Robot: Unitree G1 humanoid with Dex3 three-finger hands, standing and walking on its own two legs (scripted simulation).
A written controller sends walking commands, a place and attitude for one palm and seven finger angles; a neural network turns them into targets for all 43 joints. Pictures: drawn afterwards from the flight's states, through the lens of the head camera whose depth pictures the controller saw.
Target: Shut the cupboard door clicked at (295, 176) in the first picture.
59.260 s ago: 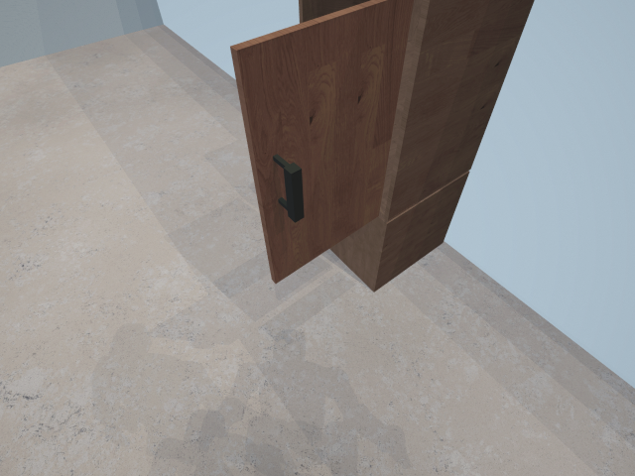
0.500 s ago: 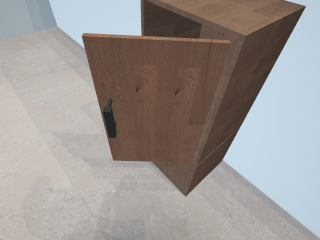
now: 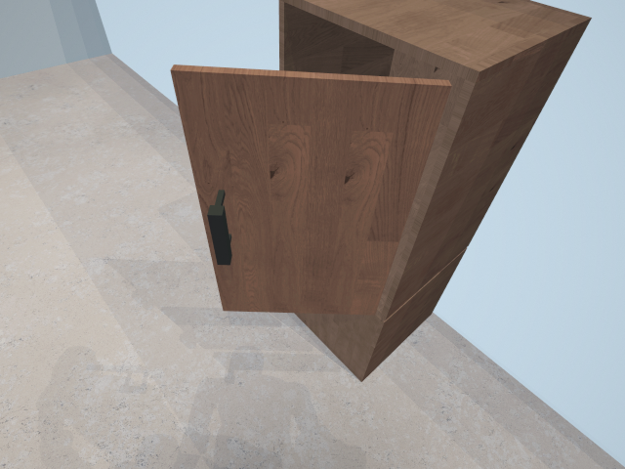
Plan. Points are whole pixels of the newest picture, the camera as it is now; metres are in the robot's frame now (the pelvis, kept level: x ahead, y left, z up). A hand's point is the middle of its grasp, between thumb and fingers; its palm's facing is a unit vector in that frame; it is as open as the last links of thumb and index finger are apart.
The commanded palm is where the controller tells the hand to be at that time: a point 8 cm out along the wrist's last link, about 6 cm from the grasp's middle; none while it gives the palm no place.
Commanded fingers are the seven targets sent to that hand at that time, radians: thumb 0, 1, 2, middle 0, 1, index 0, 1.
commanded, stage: shuffle to correct the standing spot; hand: left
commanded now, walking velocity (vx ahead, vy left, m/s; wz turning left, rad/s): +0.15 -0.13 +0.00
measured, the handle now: (222, 227) +0.50 +0.19 -0.01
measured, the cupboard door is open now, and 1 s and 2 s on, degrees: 48 48 48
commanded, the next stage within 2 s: come to a stop and stand still in 0.06 s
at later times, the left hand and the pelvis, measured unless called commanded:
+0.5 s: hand out of the picture +0.02 +0.13 -0.18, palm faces +0.02 -0.99 -0.16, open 7.4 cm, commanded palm none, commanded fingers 0.00 0.90 0.90 -0.20 -0.30 -0.20 -0.30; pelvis +0.02 -0.03 +0.00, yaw -1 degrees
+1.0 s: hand out of the picture -0.03 +0.17 -0.17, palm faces +0.01 -0.98 -0.19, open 7.4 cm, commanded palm none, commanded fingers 0.00 0.90 0.90 -0.20 -0.30 -0.20 -0.30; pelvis -0.01 -0.01 +0.01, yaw +0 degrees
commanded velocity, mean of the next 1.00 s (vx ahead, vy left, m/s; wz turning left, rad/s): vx -0.01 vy -0.01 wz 0.01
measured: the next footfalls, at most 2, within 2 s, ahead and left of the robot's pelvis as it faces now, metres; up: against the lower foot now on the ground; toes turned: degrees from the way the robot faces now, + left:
none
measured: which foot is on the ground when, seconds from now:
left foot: down 0.00-1.00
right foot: down 0.00-1.00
